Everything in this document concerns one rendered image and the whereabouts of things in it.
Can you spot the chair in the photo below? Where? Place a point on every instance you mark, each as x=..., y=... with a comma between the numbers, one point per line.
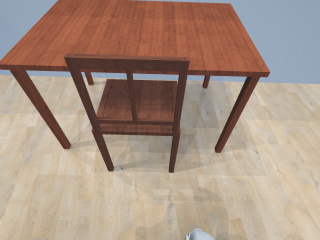
x=133, y=107

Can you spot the table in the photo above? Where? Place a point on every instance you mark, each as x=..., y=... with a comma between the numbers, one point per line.
x=210, y=34

